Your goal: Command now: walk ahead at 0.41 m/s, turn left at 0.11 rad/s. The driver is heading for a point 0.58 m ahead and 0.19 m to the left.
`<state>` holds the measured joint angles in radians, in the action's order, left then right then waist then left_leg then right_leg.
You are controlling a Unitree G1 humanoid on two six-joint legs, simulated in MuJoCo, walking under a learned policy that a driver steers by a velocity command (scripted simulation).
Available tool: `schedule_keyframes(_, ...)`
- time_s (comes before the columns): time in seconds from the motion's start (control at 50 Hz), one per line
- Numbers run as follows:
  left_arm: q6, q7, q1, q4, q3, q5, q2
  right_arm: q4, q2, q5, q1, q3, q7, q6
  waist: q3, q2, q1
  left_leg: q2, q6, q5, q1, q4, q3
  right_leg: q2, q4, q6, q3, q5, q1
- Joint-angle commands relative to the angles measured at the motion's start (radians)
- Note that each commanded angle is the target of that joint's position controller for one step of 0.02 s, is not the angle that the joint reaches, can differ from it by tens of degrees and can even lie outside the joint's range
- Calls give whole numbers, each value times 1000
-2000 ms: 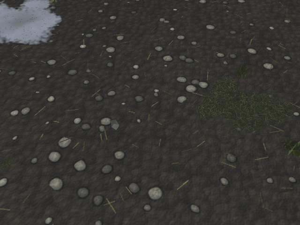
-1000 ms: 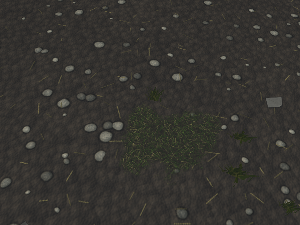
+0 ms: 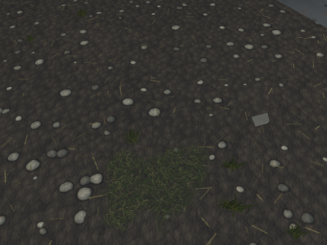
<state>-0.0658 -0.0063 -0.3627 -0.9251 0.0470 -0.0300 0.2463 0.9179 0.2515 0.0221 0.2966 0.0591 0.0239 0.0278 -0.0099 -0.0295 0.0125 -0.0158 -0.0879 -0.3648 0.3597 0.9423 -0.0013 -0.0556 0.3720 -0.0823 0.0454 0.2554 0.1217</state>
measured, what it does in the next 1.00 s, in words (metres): walks ahead, turning left: left foot, then right foot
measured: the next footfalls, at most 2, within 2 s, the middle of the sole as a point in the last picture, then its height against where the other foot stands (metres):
left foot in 0.36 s outside the picture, level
right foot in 0.90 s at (160, 211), level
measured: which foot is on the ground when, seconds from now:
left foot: up 0.00-0.34, down 0.36-0.90, up 0.92-1.00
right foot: down 0.00-0.36, up 0.38-0.88, down 0.90-1.00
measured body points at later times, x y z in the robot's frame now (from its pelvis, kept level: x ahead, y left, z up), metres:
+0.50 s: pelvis +0.25 +0.07 -0.01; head +0.28 +0.08 +0.43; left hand +0.26 +0.33 -0.15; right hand +0.40 -0.17 -0.14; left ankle +0.29 +0.12 -0.74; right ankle +0.19 -0.08 -0.65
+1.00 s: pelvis +0.51 +0.10 -0.02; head +0.55 +0.11 +0.43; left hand +0.56 +0.39 -0.12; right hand +0.63 -0.14 -0.16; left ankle +0.33 +0.14 -0.66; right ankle +0.63 +0.07 -0.74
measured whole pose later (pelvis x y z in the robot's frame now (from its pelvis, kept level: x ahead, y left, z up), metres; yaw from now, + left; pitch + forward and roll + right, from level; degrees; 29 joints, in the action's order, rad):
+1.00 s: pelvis +0.51 +0.10 -0.02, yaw +27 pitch +0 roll +1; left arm -0.07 0.00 -0.10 -0.77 0.01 -0.01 0.22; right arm 0.88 0.27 0.00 0.35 0.06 -0.03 0.03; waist -0.09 -0.02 -0.06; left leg 0.14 -0.03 -0.51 0.29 1.12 -0.12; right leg -0.03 0.51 -0.06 0.04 0.12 0.41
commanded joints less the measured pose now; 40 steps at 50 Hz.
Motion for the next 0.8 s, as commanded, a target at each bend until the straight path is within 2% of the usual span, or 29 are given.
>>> schedule_keyframes(0.02,-29,12,-28,28,11,1,90,-62,59,8,-60,9,19,17,-80,91,4,-48,5,114,327,79,-41,280,-284,-101,-295,4,-159)
schedule_keyframes(0.08,-39,16,-99,-13,5,6,84,-80,40,5,-122,5,23,5,-80,94,11,-31,28,183,386,72,-41,271,-265,-85,-155,-259,-186)
schedule_keyframes(0.16,-42,16,-92,-26,-5,7,73,-141,18,9,-268,-13,32,3,-116,106,23,-25,47,302,352,-108,26,246,-272,-72,-17,-379,-118)
schedule_keyframes(0.2,-45,20,-108,-39,-6,8,82,-172,10,10,-336,-23,39,3,-132,108,37,-23,34,335,297,-217,75,256,-275,-69,22,-424,-106)
schedule_keyframes(0.24,-45,25,-120,-54,-4,10,98,-190,16,10,-358,-24,41,3,-135,104,34,-8,2,322,250,-293,111,276,-243,-60,53,-532,-146)
schedule_keyframes(0.28,-42,31,-106,-60,0,10,120,-184,33,12,-313,-16,34,4,-92,115,2,40,-42,269,164,-326,150,286,-122,-44,95,-851,-206)
schedule_keyframes(0.3,-36,35,-97,-60,4,8,135,-168,47,14,-251,-9,30,5,-46,127,-28,72,-64,223,99,-326,166,290,-11,-36,114,-1006,-233)
schedule_keyframes(0.32,-26,38,-87,-56,10,2,149,-137,69,16,-143,3,26,8,19,134,-72,106,-88,181,-8,-339,172,292,151,-31,129,-1080,-232)
schedule_keyframes(0.34,-17,38,-79,-48,13,4,159,-90,98,22,2,21,20,14,100,120,-133,126,-117,186,-199,-399,150,279,364,-18,144,-989,-153)
schedule_keyframes(0.36,-18,33,-77,-21,9,5,144,-61,172,33,138,50,5,15,184,40,-185,-21,-170,50,-425,-444,-61,243,661,2,153,-670,52)
schedule_keyframes(0.38,-27,11,-113,38,-5,25,41,-88,263,19,104,74,-2,3,296,-233,-103,-319,-338,-9,-698,-577,-675,7,1078,62,101,214,464)
schedule_keyframes(0.4,-41,5,-8,68,11,14,130,-88,253,-10,91,75,-1,-8,290,-69,-132,-318,-349,-14,-677,-676,-757,28,1144,45,-97,183,593)
schedule_keyframes(0.42,-53,1,67,95,7,20,122,-87,211,-13,25,64,-10,-8,145,-19,-104,-299,-316,43,-547,-688,-599,91,1091,39,-106,88,631)
schedule_keyframes(0.44,-61,2,68,95,4,19,113,-83,155,-12,-8,51,-13,-3,48,60,-59,-263,-273,175,-386,-712,-498,131,980,40,-96,37,579)
schedule_keyframes(0.46,-50,5,82,102,4,5,101,-82,134,-12,-34,44,-16,6,10,77,-24,-208,-241,274,-283,-720,-423,157,904,51,-106,36,517)
schedule_keyframes(0.48,-28,4,57,97,1,-12,89,-84,117,-14,-55,38,-19,14,4,71,7,-168,-225,348,-211,-730,-360,164,864,65,-104,43,452)
schedule_keyframes(0.5,-8,1,45,100,0,-21,80,-83,114,-17,-49,35,-18,24,12,57,19,-148,-221,398,-180,-734,-328,167,825,78,-100,51,422)
schedule_keyframes(0.54,17,-4,65,117,-1,-26,67,-76,135,-23,-18,39,-15,38,6,39,23,-115,-219,430,-143,-745,-284,169,750,102,-77,31,429)
schedule_keyframes(0.58,26,-7,154,156,-2,-26,70,-73,152,-23,20,43,-16,39,-24,20,2,-95,-201,387,-135,-768,-280,173,659,125,-61,-51,487)
schedule_keyframes(0.62,30,-8,250,191,0,-22,78,-70,154,-23,71,44,-16,35,-44,5,-34,-86,-174,375,-171,-773,-296,169,559,140,-58,-138,548)
schedule_keyframes(0.7,27,-16,372,237,-5,-15,79,-66,158,-22,156,46,-22,29,-30,-16,-89,-79,-136,456,-290,-727,-317,137,418,142,-63,-243,595)
schedule_keyframes(0.76,17,-18,431,261,-18,-8,61,-52,141,-16,202,37,-35,23,-35,-29,-109,-65,-101,777,-351,-633,-265,89,312,124,-28,-250,560)
schedule_keyframes(0.8,6,-16,438,268,-24,-1,57,-47,133,-7,218,32,-43,17,-17,-50,-116,-59,-72,894,-369,-575,-253,50,242,99,-13,-247,477)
